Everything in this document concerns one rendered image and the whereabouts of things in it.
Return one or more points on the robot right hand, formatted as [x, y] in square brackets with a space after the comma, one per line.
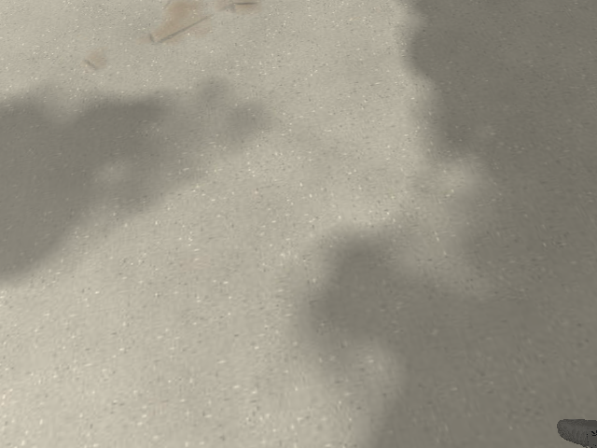
[579, 431]

